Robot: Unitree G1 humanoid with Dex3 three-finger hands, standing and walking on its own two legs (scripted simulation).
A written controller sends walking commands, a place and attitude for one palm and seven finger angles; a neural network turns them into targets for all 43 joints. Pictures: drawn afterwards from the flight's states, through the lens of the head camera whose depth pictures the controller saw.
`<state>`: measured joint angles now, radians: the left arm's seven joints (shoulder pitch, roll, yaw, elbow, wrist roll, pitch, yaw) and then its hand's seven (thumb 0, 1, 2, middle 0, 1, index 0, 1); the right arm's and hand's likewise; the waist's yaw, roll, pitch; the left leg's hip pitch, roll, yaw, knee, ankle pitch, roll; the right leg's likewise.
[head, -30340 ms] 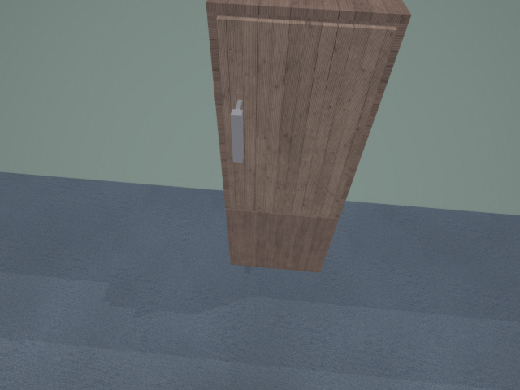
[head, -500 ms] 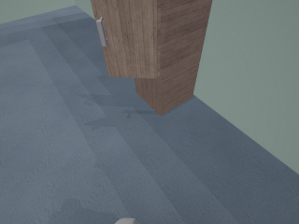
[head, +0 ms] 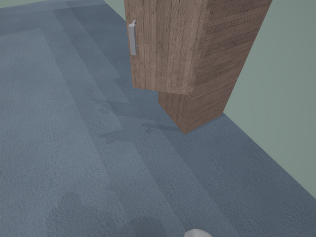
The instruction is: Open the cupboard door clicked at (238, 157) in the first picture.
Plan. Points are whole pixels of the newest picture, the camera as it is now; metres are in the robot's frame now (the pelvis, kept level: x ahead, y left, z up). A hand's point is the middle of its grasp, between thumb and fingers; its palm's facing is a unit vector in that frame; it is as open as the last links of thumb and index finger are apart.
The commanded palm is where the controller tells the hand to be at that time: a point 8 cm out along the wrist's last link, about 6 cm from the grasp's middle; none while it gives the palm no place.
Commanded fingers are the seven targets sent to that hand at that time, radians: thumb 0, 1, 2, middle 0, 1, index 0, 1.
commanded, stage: take the last steps up to it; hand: left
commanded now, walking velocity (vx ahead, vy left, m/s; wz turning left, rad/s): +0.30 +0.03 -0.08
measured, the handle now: (134, 37) +0.93 +0.20 +0.01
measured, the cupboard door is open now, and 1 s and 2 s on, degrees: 49 49 49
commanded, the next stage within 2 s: come to a stop and stand still in 0.68 s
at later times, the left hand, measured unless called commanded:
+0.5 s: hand (104, 223) +0.17 +0.17 -0.16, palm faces +0.05 -0.98 -0.19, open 7.3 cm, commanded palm none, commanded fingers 0.00 0.90 0.90 -0.20 -0.30 -0.20 -0.30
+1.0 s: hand (106, 144) +0.44 +0.24 -0.17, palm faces -0.01 -0.98 -0.18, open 7.4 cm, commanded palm none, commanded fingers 0.00 0.90 0.90 -0.20 -0.30 -0.20 -0.30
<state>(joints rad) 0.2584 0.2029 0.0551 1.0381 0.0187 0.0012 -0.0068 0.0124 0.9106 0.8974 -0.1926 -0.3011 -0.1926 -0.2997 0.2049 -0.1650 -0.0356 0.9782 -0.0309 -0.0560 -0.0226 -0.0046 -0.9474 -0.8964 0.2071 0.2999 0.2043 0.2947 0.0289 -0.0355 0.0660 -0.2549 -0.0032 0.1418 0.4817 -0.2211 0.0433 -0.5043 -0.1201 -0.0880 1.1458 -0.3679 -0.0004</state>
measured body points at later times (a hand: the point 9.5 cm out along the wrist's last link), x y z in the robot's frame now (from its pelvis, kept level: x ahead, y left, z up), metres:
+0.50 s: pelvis +0.19 -0.01 +0.01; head +0.22 -0.01 +0.46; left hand +0.17 +0.22 -0.14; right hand +0.24 -0.24 -0.14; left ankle +0.26 +0.13 -0.69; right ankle +0.13 -0.11 -0.73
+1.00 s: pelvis +0.35 +0.06 +0.01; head +0.37 +0.08 +0.46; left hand +0.44 +0.29 -0.15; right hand +0.36 -0.17 -0.14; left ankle +0.35 +0.13 -0.73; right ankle +0.37 -0.08 -0.70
